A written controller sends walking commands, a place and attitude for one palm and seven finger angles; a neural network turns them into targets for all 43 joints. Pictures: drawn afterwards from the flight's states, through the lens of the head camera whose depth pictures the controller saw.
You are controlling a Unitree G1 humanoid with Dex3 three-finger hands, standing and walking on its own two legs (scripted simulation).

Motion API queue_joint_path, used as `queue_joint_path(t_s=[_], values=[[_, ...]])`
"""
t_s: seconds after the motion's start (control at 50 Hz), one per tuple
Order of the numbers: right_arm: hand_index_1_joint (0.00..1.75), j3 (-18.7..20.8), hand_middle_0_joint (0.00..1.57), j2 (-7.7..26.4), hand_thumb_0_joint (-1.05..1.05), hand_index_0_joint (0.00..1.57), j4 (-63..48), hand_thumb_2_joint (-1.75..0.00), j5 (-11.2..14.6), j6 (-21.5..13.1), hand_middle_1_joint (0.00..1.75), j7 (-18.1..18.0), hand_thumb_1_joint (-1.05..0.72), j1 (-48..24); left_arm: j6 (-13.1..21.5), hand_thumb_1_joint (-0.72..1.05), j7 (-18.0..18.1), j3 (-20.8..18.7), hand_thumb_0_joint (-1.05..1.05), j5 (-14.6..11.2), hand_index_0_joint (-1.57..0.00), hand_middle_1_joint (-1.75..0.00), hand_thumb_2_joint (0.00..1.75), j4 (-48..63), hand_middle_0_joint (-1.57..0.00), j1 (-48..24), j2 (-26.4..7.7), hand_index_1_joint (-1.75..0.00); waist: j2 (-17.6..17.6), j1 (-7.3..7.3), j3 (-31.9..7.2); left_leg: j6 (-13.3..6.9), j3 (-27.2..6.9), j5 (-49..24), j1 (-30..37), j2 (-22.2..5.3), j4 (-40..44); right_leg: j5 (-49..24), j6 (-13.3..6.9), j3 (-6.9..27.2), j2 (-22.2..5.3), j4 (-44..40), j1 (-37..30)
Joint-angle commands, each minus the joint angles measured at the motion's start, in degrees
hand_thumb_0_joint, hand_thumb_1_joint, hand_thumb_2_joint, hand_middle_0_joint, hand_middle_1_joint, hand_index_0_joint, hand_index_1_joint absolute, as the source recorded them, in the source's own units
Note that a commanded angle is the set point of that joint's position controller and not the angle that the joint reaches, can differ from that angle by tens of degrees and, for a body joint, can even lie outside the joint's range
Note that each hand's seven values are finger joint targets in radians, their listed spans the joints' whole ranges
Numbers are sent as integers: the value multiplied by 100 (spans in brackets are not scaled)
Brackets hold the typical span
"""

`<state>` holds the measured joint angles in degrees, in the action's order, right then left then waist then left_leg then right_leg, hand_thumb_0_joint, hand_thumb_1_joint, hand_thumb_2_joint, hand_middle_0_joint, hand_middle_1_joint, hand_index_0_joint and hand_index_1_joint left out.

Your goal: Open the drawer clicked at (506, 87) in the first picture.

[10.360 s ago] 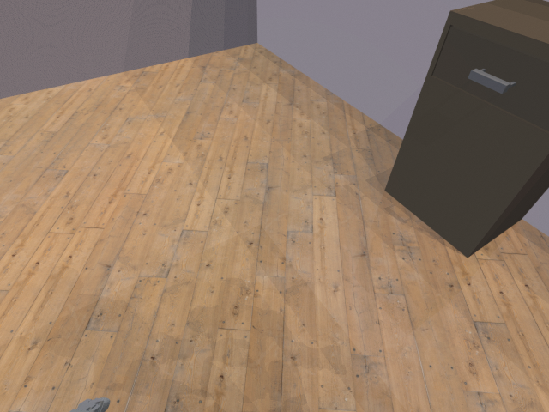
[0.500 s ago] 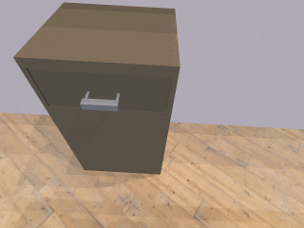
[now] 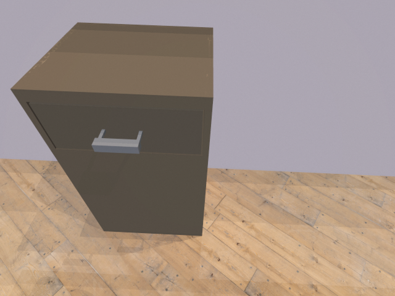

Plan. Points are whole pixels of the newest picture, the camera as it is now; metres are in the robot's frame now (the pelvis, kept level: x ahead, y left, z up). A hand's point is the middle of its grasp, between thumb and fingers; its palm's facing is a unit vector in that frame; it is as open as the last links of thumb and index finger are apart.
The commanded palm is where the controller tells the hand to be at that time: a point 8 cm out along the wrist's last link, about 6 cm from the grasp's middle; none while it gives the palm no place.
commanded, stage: come to a stop and stand still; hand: left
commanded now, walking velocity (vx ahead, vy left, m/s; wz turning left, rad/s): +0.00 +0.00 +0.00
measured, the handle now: (119, 139) +0.52 +0.26 -0.02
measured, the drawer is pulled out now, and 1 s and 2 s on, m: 0.00 0.00 0.00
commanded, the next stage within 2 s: look again from close up in 0.68 s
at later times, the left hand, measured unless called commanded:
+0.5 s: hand out of the picture -0.01 +0.15 -0.17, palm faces +0.07 -0.98 -0.19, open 7.4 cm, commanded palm none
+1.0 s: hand out of the picture +0.00 +0.19 -0.19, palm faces +0.02 -0.98 -0.19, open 7.4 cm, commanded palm none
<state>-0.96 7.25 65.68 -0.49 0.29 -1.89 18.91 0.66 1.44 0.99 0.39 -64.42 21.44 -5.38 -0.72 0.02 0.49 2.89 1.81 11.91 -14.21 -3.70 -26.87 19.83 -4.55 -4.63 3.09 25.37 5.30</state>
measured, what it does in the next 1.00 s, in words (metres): stands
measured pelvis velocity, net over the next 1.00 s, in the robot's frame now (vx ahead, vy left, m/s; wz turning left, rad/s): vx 0.02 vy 0.03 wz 0.00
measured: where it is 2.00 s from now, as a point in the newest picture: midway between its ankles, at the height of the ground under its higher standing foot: outside the picture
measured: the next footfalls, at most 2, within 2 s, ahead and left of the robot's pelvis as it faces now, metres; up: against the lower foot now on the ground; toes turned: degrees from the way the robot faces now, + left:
none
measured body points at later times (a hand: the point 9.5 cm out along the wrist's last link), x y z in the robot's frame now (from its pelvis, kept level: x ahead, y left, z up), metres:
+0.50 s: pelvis +0.03 +0.00 +0.00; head +0.03 -0.01 +0.45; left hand -0.01 +0.21 -0.16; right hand +0.02 -0.22 -0.17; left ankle +0.02 +0.15 -0.74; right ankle -0.06 -0.06 -0.74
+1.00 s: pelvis +0.02 +0.03 -0.01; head +0.03 +0.03 +0.44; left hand +0.00 +0.25 -0.17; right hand +0.04 -0.20 -0.17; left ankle +0.02 +0.13 -0.74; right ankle -0.06 -0.06 -0.73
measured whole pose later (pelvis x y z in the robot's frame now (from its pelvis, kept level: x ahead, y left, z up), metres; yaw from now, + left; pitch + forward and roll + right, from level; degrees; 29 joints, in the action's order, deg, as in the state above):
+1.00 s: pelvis +0.02 +0.03 -0.01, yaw +0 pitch -1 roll +0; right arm 0.0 9.2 59.0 -0.6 -1.0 -2.0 16.5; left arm 1.0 3.2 0.6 0.5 -60.7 20.7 -7.5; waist -0.2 -1.1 1.7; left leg -2.3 3.3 18.8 -16.2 0.3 -36.0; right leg 25.1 -2.2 -4.0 1.0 33.7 7.0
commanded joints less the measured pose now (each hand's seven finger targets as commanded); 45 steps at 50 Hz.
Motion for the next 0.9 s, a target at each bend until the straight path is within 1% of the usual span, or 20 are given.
queue_joint_path(t_s=[0.0, 0.06, 0.16, 0.2, 0.22, 0.28, 0.3, 0.32, 0.44, 0.56, 0.6, 0.64, 0.74, 0.76, 0.78, 0.8, 0.82, 0.84, 0.86, 0.88], values=[[30, 29, 20, 387, 0, 20, -131, -90, -2, -137, 30, -81, -90, 212, 104, 90, 62, -141, 0, -2, -20, -30, 90, 78, -20, 492, -632, -30, 202, 2, 367, -374, -106, -950, 341, -199, 168, -2024, 270, 804, -887, -736, 539], [30, 34, 20, 382, 0, 20, -107, -90, 5, -142, 30, -98, -90, 204, 99, 90, 78, -142, 0, 7, -20, -30, 90, 42, -20, 559, -572, -30, 139, 15, 235, -379, -95, -1000, 435, -221, 154, -2221, 279, 763, -880, -680, 437], [30, 41, 20, 354, 0, 20, -111, -90, 14, -122, 30, -113, -90, 153, 79, 90, 97, -143, 0, 24, -20, -30, 90, 18, -20, 599, -512, -30, 0, 24, 451, -377, -78, -975, 377, -211, 162, -2333, 322, 727, -865, -691, 455], [30, 38, 20, 348, 0, 20, -110, -90, 11, -125, 30, -118, -90, 153, 81, 90, 103, -150, 0, 26, -20, -30, 90, 16, -20, 635, -505, -30, -87, 35, 398, -383, -73, -1047, 380, -200, 158, -2566, 357, 713, -877, -668, 358], [30, 32, 20, 335, 0, 20, -102, -90, 13, -113, 30, -118, -90, 149, 71, 90, 113, -149, 0, 31, -20, -30, 90, 6, -20, 652, -498, -30, -193, 45, 499, -382, -53, -987, 351, -198, 171, -2570, 378, 679, -871, -659, 385], [30, 34, 20, 362, 0, 20, -115, -90, 6, -108, 30, -118, -90, 150, 67, 90, 119, -154, 0, 31, -20, -30, 90, 24, -20, 659, -493, -30, -195, 34, 481, -392, -61, -1117, 401, -199, 148, -2708, 367, 672, -875, -622, 365], [30, 30, 20, 369, 0, 20, -115, -90, 5, -112, 30, -120, -90, 114, 68, 90, 120, -158, 0, 27, -20, -30, 90, 23, -20, 698, -502, -30, -149, 66, 441, -401, -45, -1168, 422, -193, 113, -2884, 397, 667, -899, -614, 321], [30, 21, 20, 357, 0, 20, -101, -90, 8, -103, 30, -120, -90, 144, 56, 90, 127, -156, 0, 31, -20, -30, 90, 20, -20, 674, -520, -30, -152, 48, 479, -396, -47, -1140, 420, -192, 135, -2777, 384, 649, -878, -593, 329], [30, 12, 20, 401, 0, 20, -116, -90, 0, -116, 30, -124, -90, 131, 49, 90, 134, -186, 0, 33, -20, -30, 90, 78, -20, 665, -572, -30, -121, 60, 377, -421, -49, -1492, 491, -198, 79, -3088, 374, 612, -887, -505, 183], [30, -2, 20, 421, 0, 20, -118, -90, 4, -115, 30, -127, -90, 107, 38, 90, 129, -196, 0, 25, -20, -30, 90, 98, -20, 637, -611, -30, -64, 71, 472, -432, -102, -1508, 481, -183, 109, -2918, 360, 572, -892, -521, 201], [30, 2, 20, 424, 0, 20, -128, -90, 4, -120, 30, -129, -90, 105, 41, 90, 132, -208, 0, 27, -20, -30, 90, 102, -20, 665, -617, -30, -122, 79, 383, -442, -86, -1576, 508, -179, 73, -3134, 376, 551, -917, -498, 111], [30, -4, 20, 423, 0, 20, -101, -90, 5, -112, 30, -128, -90, 121, 29, 90, 131, -192, 0, 22, -20, -30, 90, 105, -20, 633, -608, -30, -24, 75, 502, -446, -131, -1543, 504, -182, 120, -2779, 345, 550, -893, -521, 220], [30, 0, 20, 436, 0, 20, -98, -90, -5, -128, 30, -129, -90, 142, 36, 90, 127, -201, 0, 22, -20, -30, 90, 111, -20, 633, -591, -30, 14, 71, 385, -464, -178, -1685, 597, -198, 135, -2609, 296, 537, -890, -516, 183], [30, 89, 20, 636, 0, 20, -628, -90, 52, -217, 30, -18, -90, -756, 315, 90, 347, -218, 0, 124, -20, -30, 90, 42, -20, 910, -860, -30, -442, 319, 842, -286, 178, -851, -405, -16, -1560, -6234, 955, 1352, -1365, -790, 621], [30, 121, 20, 327, 0, 20, -865, -90, 24, -117, 30, 25, -90, -386, 355, 90, 316, -243, 0, 131, -20, -30, 90, 279, -20, 754, -1036, -30, -616, -76, 717, -435, -143, 827, -861, 194, -1943, -7145, 832, 1114, -1692, -345, 223], [30, 175, 20, 365, 0, 20, -818, -90, -11, -93, 30, 1, -90, -231, 358, 90, 273, -195, 0, 115, -20, -30, 90, 387, -20, 554, -937, -30, 41, -177, 473, -500, -9, 1017, -809, 229, -1972, -7358, 540, 927, -1641, -106, 91], [30, 120, 20, 255, 0, 20, -771, -90, 4, -76, 30, 21, -90, -78, 345, 90, 263, -214, 0, 105, -20, -30, 90, 402, -20, 431, -1024, -30, -280, -191, 178, -528, 100, 977, -649, 151, -1739, -7095, 235, 720, -1533, 31, -84], [30, 132, 20, 308, 0, 20, -820, -90, 10, -108, 30, 39, -90, 64, 365, 90, 244, -207, 0, 111, -20, -30, 90, 505, -20, 387, -986, -30, -465, -248, -182, -529, 183, 961, -522, 281, -1434, -7014, -21, 630, -1397, 233, -379], [30, 147, 20, 351, 0, 20, -828, -90, 11, -142, 30, 40, -90, 170, 348, 90, 239, -208, 0, 95, -20, -30, 90, 590, -20, 265, -1008, -30, -715, -298, -375, -538, 234, 742, -372, 374, -1088, -6884, -90, 509, -1296, 462, -537], [30, 156, 20, 422, 0, 20, -775, -90, 1, -169, 30, 30, -90, 341, 315, 90, 244, -198, 0, 66, -20, -30, 90, 639, -20, 195, -989, -30, -781, -337, -562, -556, 203, 204, -41, 375, -641, -6372, -63, 502, -1221, 726, -493]])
